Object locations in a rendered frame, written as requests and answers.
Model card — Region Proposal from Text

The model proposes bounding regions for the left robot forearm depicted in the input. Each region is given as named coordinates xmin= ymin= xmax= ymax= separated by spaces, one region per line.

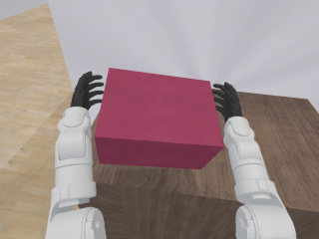
xmin=45 ymin=107 xmax=97 ymax=239

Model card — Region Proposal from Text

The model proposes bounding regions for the left robot upper arm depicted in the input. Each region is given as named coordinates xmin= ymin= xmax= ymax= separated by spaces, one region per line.
xmin=46 ymin=206 xmax=107 ymax=239

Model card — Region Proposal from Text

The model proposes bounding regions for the right robot upper arm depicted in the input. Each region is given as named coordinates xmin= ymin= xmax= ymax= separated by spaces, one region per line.
xmin=235 ymin=204 xmax=296 ymax=239

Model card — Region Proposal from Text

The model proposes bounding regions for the robot left hand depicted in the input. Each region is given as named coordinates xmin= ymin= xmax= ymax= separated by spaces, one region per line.
xmin=70 ymin=71 xmax=104 ymax=110

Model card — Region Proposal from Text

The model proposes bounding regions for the carton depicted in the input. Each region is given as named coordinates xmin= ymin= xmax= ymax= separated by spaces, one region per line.
xmin=94 ymin=68 xmax=224 ymax=169

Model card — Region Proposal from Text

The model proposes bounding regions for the right robot forearm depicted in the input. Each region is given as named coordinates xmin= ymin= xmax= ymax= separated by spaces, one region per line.
xmin=223 ymin=117 xmax=297 ymax=239

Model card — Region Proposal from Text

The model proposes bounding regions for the pedestal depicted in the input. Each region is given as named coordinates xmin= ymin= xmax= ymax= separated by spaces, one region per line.
xmin=78 ymin=89 xmax=319 ymax=239

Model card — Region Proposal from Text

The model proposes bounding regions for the robot right hand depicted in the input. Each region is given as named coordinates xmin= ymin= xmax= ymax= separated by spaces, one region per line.
xmin=212 ymin=82 xmax=242 ymax=122

